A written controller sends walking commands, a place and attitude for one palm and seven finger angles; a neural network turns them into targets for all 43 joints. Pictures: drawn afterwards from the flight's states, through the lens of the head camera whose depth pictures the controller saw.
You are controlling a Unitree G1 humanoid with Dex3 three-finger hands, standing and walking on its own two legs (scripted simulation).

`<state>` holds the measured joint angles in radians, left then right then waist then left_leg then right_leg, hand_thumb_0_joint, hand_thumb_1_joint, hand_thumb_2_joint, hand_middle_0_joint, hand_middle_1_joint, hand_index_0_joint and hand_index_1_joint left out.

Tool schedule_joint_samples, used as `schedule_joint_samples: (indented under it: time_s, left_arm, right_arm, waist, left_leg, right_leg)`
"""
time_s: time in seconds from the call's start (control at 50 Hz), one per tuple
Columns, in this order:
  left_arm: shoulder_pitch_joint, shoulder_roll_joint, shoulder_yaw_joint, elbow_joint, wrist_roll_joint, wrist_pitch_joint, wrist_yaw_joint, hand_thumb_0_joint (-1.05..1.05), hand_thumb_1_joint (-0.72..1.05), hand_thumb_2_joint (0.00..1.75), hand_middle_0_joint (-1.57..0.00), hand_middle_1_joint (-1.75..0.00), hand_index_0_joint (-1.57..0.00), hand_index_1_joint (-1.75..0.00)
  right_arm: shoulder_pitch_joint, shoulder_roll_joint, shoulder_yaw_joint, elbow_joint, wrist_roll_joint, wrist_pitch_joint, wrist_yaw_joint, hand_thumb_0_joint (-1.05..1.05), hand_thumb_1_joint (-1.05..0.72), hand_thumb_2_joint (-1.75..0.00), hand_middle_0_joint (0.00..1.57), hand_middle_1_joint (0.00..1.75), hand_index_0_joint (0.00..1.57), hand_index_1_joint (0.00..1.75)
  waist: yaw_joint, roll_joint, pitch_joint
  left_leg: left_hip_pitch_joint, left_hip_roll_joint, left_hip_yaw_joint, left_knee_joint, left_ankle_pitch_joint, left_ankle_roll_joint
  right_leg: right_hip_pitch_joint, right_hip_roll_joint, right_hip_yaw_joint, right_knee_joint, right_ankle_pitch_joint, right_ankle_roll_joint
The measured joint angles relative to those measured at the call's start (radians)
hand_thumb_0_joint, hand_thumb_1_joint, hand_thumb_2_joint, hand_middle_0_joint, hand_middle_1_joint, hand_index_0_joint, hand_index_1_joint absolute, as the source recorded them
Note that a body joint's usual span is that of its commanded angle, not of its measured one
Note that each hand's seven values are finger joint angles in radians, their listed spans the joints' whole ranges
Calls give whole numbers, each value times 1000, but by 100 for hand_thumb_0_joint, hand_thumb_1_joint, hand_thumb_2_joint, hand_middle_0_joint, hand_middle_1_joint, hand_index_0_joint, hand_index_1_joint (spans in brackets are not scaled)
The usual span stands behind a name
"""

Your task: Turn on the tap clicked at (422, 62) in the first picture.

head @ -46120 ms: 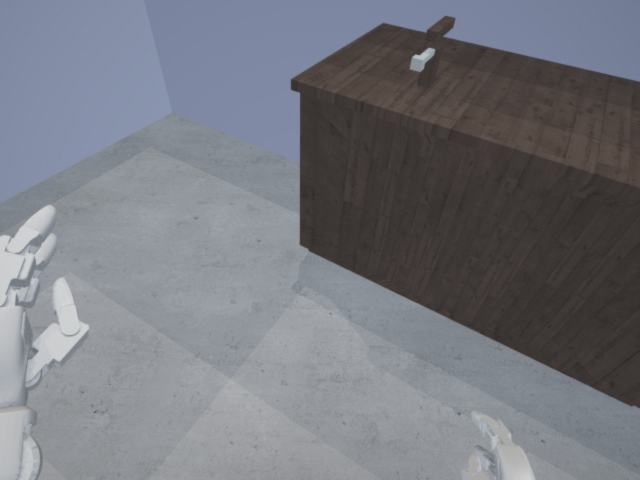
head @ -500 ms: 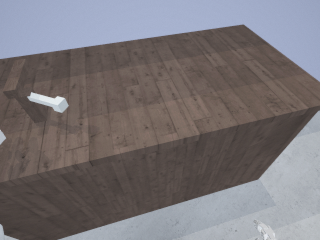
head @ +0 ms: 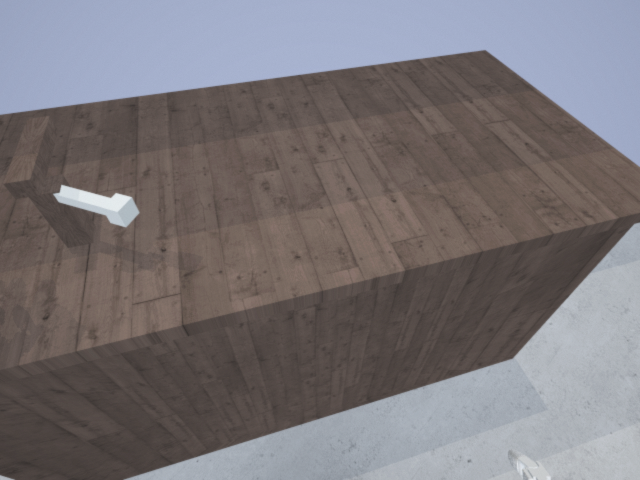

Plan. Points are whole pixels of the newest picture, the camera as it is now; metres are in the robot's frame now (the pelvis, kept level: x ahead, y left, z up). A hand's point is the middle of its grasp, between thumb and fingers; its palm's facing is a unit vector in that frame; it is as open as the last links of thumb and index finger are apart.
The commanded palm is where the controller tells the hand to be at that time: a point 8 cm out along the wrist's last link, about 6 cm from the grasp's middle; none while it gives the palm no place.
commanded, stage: push the lever round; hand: left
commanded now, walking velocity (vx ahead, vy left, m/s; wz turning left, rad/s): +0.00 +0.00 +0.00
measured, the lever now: (121, 210) +0.40 +0.28 +0.12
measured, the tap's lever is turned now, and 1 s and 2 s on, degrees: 55 55 55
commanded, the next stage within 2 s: none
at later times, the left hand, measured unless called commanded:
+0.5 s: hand (2, 275) +0.30 +0.38 +0.12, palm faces +0.58 -0.81 -0.10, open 7.8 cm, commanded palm +0.25 +0.41 +0.12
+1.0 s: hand (30, 270) +0.31 +0.35 +0.12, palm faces +0.60 -0.80 -0.08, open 7.8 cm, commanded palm +0.26 +0.37 +0.12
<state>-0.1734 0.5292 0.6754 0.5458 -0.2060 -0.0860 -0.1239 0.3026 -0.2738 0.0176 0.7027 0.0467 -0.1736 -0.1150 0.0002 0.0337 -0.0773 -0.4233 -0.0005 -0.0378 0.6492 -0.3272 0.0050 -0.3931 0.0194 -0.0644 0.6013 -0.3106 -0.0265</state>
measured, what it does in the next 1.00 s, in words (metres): stands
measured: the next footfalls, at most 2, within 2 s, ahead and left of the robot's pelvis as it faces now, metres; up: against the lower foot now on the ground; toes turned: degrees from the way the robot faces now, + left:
none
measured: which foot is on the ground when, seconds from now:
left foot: down 0.00-1.00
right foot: down 0.00-1.00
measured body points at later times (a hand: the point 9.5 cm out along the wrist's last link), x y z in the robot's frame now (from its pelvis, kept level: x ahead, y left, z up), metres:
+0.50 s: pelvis +0.00 +0.00 +0.00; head +0.02 +0.00 +0.45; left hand +0.26 +0.42 +0.13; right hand +0.13 -0.26 -0.10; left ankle +0.00 +0.12 -0.73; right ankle +0.00 -0.10 -0.73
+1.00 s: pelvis +0.00 -0.01 +0.00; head +0.01 -0.02 +0.45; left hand +0.27 +0.39 +0.13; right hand +0.13 -0.26 -0.10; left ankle +0.00 +0.12 -0.73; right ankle +0.00 -0.10 -0.73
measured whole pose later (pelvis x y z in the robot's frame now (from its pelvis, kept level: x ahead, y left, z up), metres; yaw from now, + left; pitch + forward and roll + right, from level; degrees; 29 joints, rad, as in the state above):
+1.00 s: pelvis +0.00 -0.01 +0.00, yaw +0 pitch +5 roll -1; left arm -0.18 0.42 0.58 0.43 -0.20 -0.04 0.01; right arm 0.26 -0.26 0.02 0.71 0.04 -0.16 -0.11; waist 0.01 0.04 -0.08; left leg -0.39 0.00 -0.04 0.63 -0.32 -0.01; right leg -0.37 0.02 -0.07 0.60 -0.31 -0.04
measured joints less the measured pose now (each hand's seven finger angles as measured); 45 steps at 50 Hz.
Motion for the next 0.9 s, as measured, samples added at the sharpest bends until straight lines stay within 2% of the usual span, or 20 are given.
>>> schedule_joint_samples:
  time_s: [0.14,0.24,0.42,0.54,0.68,0.9]
  left_arm:
    - [-23,4,-19,4,-1,9,-12,2,90,90,-15,-15,-16,-16]
    - [-28,-14,-49,-19,-7,17,-9,2,90,90,-15,-15,-15,-16]
    - [-22,-33,-52,-36,5,31,29,2,90,90,-15,-15,-16,-16]
    - [-7,-30,-44,-42,-1,27,29,2,90,90,-15,-15,-16,-16]
    - [-2,-50,-64,-66,-8,27,38,2,90,90,-15,-15,-15,-16]
    - [-13,-83,-91,-84,0,37,91,2,90,90,-15,-15,-16,-16]
  right_arm:
    - [-23,1,9,-2,1,-5,-7,2,-90,-90,21,30,20,30]
    - [-31,0,9,-5,3,-7,-9,1,-90,-90,21,30,20,30]
    - [-34,6,11,-10,0,1,-3,1,-90,-90,21,30,20,30]
    - [-20,4,6,-5,1,10,-2,1,-90,-90,21,30,20,30]
    - [-10,-2,1,10,4,13,-6,2,-90,-90,21,30,20,30]
    - [-32,6,3,8,1,13,-4,2,-90,-90,21,30,20,30]
  waist:
    - [16,0,3]
    - [22,1,3]
    - [11,-3,3]
    - [8,-2,2]
    - [10,3,3]
    - [7,6,5]
  left_leg:
    - [-4,-6,-10,7,0,2]
    - [-1,-9,-12,3,2,3]
    - [7,-5,-6,-4,3,1]
    - [9,0,-4,-2,0,-2]
    - [13,-1,-7,-5,2,-3]
    - [24,2,-3,-16,9,-8]
  right_leg:
    - [2,-5,-10,2,-2,2]
    - [6,-8,-12,-1,-1,4]
    - [10,-5,-5,-4,0,2]
    - [11,0,-4,-4,0,-1]
    - [15,0,-6,-5,0,-3]
    - [19,2,-2,-5,2,-7]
